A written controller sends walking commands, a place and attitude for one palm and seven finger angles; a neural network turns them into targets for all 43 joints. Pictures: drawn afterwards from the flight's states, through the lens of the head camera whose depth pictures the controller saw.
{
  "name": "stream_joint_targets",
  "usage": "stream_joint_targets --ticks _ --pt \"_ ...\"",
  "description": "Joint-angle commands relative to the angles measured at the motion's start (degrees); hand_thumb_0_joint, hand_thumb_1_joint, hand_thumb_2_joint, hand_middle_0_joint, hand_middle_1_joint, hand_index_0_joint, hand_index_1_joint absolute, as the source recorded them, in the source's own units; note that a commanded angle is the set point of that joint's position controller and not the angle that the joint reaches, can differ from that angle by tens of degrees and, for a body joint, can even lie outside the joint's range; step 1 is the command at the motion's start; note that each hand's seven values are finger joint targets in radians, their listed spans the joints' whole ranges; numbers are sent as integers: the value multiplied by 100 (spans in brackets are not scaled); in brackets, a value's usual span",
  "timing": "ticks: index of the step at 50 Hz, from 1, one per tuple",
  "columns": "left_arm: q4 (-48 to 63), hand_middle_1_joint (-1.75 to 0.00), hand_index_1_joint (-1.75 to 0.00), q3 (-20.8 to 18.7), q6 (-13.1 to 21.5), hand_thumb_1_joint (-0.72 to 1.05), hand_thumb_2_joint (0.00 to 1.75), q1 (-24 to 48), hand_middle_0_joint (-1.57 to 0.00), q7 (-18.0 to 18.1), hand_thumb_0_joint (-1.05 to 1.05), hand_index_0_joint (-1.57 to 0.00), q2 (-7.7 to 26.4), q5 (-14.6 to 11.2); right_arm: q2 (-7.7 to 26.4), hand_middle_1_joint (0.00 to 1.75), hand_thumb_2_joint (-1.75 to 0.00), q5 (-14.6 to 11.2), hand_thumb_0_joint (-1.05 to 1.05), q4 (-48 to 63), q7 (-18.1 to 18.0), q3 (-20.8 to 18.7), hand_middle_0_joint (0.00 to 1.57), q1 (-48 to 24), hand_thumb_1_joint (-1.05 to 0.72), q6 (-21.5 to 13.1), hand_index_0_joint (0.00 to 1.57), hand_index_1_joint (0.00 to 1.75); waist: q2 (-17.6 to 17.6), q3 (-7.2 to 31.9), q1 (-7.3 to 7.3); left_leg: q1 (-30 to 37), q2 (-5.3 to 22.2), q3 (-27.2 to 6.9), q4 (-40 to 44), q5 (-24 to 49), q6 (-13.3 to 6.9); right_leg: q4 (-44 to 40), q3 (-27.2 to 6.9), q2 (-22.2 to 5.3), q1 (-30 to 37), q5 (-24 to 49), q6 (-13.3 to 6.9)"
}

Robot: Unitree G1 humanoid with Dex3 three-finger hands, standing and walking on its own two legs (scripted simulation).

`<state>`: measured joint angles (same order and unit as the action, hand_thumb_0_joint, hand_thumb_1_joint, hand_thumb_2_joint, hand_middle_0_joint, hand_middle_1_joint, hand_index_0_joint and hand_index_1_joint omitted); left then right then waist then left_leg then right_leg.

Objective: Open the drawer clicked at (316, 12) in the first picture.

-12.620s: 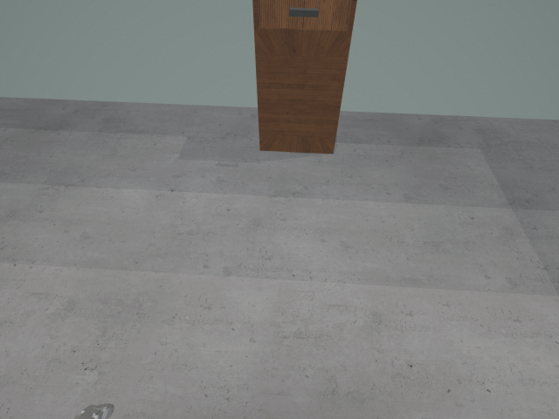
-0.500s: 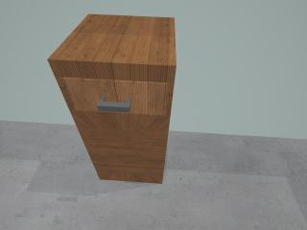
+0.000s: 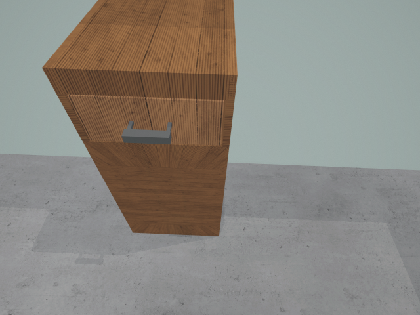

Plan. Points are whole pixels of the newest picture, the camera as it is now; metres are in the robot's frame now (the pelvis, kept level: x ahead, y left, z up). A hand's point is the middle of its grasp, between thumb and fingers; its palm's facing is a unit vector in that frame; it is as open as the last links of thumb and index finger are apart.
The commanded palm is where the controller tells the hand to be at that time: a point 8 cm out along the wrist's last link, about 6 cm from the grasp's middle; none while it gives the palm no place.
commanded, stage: come to a stop and stand still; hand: left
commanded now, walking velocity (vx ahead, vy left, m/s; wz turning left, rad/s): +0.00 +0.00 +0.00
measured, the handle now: (148, 130) +0.54 +0.19 +0.00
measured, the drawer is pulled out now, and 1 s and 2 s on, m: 0.00 0.00 0.00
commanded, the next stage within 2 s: look again from close up in 0.96 s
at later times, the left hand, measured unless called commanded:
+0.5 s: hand out of the picture -0.01 +0.16 -0.16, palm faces +0.02 -0.98 -0.21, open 7.3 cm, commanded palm none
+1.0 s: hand out of the picture +0.00 +0.13 -0.17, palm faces +0.05 -0.98 -0.18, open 7.3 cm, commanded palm none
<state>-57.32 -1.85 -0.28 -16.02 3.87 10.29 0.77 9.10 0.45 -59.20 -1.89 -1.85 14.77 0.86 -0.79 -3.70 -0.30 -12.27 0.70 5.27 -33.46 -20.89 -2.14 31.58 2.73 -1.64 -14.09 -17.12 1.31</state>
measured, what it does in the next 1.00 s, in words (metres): stands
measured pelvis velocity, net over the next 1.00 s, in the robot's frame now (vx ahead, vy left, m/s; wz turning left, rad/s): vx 0.01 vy -0.04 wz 0.01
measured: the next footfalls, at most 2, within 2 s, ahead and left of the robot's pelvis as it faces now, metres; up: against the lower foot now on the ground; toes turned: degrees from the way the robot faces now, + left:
none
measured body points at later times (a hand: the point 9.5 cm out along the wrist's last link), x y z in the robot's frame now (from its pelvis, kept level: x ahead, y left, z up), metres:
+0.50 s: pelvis -0.01 -0.02 +0.01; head +0.00 -0.03 +0.46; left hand -0.01 +0.21 -0.14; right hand -0.01 -0.24 -0.16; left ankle -0.03 +0.09 -0.73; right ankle +0.00 -0.13 -0.73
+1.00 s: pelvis +0.01 -0.04 +0.01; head +0.02 -0.04 +0.46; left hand +0.00 +0.18 -0.15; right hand +0.00 -0.24 -0.16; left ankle -0.03 +0.09 -0.73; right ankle +0.00 -0.13 -0.73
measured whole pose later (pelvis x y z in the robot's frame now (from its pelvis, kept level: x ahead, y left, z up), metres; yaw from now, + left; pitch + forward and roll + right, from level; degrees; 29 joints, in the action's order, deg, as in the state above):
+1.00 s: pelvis +0.01 -0.04 +0.01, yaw +1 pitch -1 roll +0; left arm -64.6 0.4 1.1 -16.9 2.0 7.7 0.5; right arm 7.3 0.9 -65.4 -1.7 1.0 16.7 -0.8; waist -0.3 -1.9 0.3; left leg -7.3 1.8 4.0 -26.0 -17.7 0.6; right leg 27.9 4.1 -0.2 -10.4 -16.6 -1.8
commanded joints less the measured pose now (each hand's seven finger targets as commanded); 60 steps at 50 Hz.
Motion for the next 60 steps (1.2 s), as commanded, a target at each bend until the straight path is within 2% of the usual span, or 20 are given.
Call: stream_joint_targets --ticks 1,2,3,5,7,8,9,11,12,15,17,24,31,43,45,53,60 --pt "348 -30 -30 28 158 90 90 -48 -20 -92 0 -20 681 -21 474 30 -90 54 0 511 108 5 20 354 -90 -180 20 30 -396 604 -149 95 420 -627 648 1123 4 -284 -593 -615 6 1115 -513" --pt "343 -30 -30 58 113 90 90 -54 -20 -125 0 -20 659 -19 554 30 -90 65 0 521 97 22 20 245 -90 -204 20 30 -762 356 -44 -106 633 -853 907 1415 -89 -213 -382 -378 -13 768 -406" --pt "306 -30 -30 86 84 90 90 -105 -20 -146 0 -20 603 -9 628 30 -90 63 0 569 83 35 20 159 -90 -212 20 30 -754 212 35 -290 727 -954 1071 1408 -151 -240 -256 -258 73 510 -350" --pt "223 -30 -30 137 63 90 90 -91 -20 -180 0 -20 554 6 708 30 -90 62 0 584 76 58 20 141 -90 -207 20 30 -229 -33 60 -464 708 -952 1180 1116 -176 -377 -234 -236 150 414 -316" --pt "223 -30 -30 166 54 90 90 -22 -20 -211 0 -20 577 2 757 30 -90 53 0 578 93 85 20 141 -90 -184 20 30 167 -280 28 -611 607 -906 1381 267 -127 -633 -371 -284 32 86 -316" --pt "223 -30 -30 166 58 90 90 10 -20 -218 0 -20 573 2 765 30 -90 65 0 559 104 87 20 160 -90 -175 20 30 170 -380 12 -648 554 -898 1473 -36 -107 -720 -419 -302 -50 -86 -324" --pt "206 -30 -30 173 65 90 90 14 -20 -228 0 -20 603 7 753 30 -90 70 0 514 109 103 20 197 -90 -185 20 30 -29 -390 3 -628 547 -913 1586 -106 -106 -725 -418 -295 -45 -66 -330" --pt "175 -30 -30 171 71 90 90 -29 -20 -240 0 -20 617 6 788 30 -90 78 0 472 115 115 20 185 -90 -182 20 30 -37 -329 21 -604 530 -875 1641 -308 -94 -770 -437 -302 -12 -114 -323" --pt "174 -30 -30 167 79 90 90 -31 -20 -243 0 -20 621 7 780 30 -90 69 0 454 116 126 20 198 -90 -184 20 30 116 -323 26 -613 504 -851 1618 -273 -91 -832 -475 -332 17 -145 -324" --pt "111 -30 -30 177 128 90 90 -59 -20 -247 0 -20 613 0 746 30 -90 59 0 342 115 154 20 295 -90 -207 20 30 336 -118 -5 -295 439 -709 1448 189 -71 -978 -579 -413 8 -106 -327" --pt "49 -30 -30 172 152 90 90 -49 -20 -248 0 -20 611 -12 704 30 -90 54 0 236 107 181 20 361 -90 -225 20 30 259 4 -17 -170 432 -669 1377 466 -51 -985 -582 -460 71 46 -341" --pt "-233 -30 -30 179 184 90 90 -202 -20 -239 0 -20 516 -20 592 30 -90 29 0 -96 66 214 20 456 -90 -248 20 30 96 43 4 -16 496 -608 1327 914 -21 -927 -516 -458 212 650 -357" --pt "-456 -30 -30 176 205 90 90 -346 -20 -215 0 -20 395 -23 470 30 -90 18 0 -356 26 224 20 555 -90 -252 20 30 193 52 12 75 519 -540 1235 1134 5 -899 -504 -476 324 1089 -381" --pt "-562 -30 -30 143 206 90 90 -432 -20 -194 0 -20 292 -15 315 30 -90 23 0 -509 -18 210 20 640 -90 -245 20 30 109 -13 21 118 536 -483 1172 1286 44 -879 -461 -473 395 1433 -413" --pt "-568 -30 -30 146 193 90 90 -444 -20 -192 0 -20 249 -8 301 30 -90 26 0 -521 -22 206 20 627 -90 -243 20 30 44 -144 35 100 547 -486 1201 1291 38 -894 -453 -446 301 1348 -400" --pt "-552 -30 -30 120 207 90 90 -450 -20 -193 0 -20 273 -14 309 30 -90 30 0 -523 -39 201 20 651 -90 -262 20 30 120 94 32 255 570 -472 1163 1570 46 -830 -425 -461 479 1719 -412" --pt "-555 -30 -30 115 194 90 90 -467 -20 -189 0 -20 247 -11 300 30 -90 32 0 -544 -48 207 20 631 -90 -256 20 30 95 -15 57 255 566 -475 1170 1667 48 -838 -405 -452 458 1774 -408"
